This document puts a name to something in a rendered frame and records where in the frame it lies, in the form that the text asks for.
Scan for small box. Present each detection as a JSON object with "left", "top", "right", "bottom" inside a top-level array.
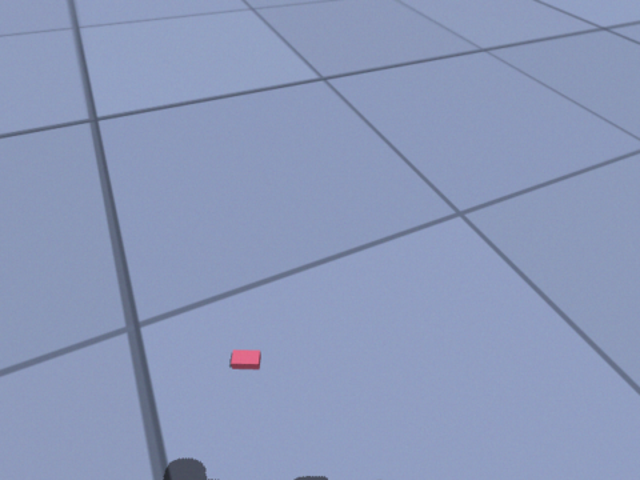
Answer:
[{"left": 231, "top": 350, "right": 261, "bottom": 369}]

